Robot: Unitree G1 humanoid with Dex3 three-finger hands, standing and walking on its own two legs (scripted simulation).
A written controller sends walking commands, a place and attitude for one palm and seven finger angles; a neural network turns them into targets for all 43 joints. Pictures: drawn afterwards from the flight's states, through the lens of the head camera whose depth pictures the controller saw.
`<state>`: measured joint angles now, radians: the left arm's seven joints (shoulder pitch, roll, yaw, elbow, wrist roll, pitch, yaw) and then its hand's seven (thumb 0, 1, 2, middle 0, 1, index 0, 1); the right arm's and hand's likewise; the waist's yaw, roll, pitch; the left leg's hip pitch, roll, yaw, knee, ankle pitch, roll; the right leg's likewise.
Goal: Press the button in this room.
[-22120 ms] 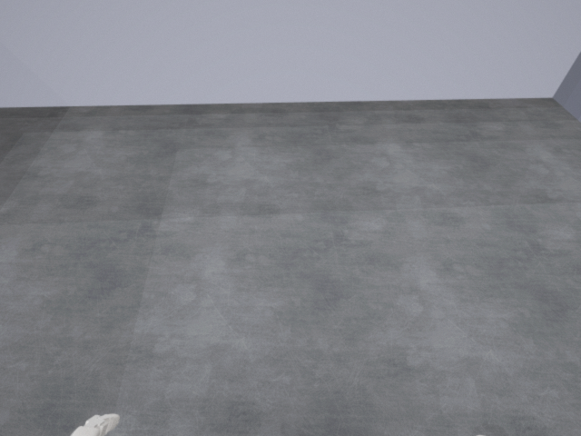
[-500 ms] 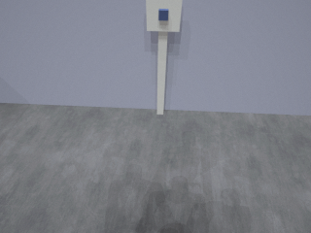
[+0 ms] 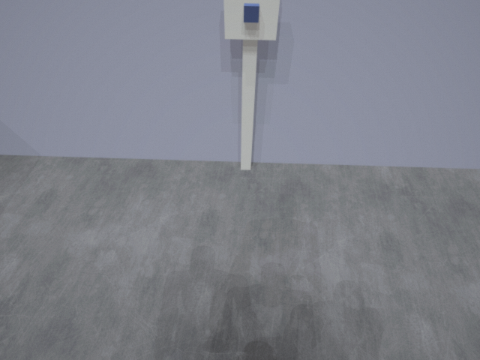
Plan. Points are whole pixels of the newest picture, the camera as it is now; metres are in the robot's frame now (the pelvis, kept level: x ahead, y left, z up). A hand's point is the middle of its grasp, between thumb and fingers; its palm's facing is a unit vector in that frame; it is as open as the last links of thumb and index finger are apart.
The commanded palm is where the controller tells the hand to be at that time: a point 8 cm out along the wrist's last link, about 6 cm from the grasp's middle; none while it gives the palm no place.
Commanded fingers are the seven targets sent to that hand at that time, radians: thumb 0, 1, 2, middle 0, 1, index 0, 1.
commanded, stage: look at it before walking up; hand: left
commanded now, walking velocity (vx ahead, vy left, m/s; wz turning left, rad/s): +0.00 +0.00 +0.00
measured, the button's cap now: (251, 12) +1.20 +0.02 +0.09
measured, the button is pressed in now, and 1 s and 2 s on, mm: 0 0 0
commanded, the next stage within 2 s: walk to a spot facing it in 0.02 s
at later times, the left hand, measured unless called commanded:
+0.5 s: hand out of the picture +0.09 +0.16 -0.18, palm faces -0.09 -0.97 -0.24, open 7.3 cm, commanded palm none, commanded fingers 0.00 0.90 0.90 -0.20 -0.30 -0.20 -0.30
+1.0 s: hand (191, 320) +0.23 +0.12 -0.19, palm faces -0.23 -0.96 -0.16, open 7.4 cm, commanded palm none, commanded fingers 0.00 0.90 0.90 -0.20 -0.30 -0.20 -0.30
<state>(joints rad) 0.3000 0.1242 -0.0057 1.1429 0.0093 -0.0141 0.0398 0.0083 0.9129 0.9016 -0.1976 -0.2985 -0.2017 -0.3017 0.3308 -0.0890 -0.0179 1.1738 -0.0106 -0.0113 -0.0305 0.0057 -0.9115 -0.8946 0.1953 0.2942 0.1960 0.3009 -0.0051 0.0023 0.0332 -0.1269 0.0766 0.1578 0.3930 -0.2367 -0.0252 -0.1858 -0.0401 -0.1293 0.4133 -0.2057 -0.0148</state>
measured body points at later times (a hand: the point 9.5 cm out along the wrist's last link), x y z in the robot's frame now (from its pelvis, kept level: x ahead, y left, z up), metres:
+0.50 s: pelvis +0.05 -0.03 -0.02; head +0.06 -0.07 +0.43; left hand +0.09 +0.21 -0.16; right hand -0.01 -0.24 -0.20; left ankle -0.02 +0.13 -0.74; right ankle +0.06 -0.12 -0.75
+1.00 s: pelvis +0.25 -0.05 -0.02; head +0.31 -0.06 +0.43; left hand +0.25 +0.17 -0.17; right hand +0.34 -0.32 -0.15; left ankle +0.38 +0.03 -0.74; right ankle +0.07 -0.12 -0.74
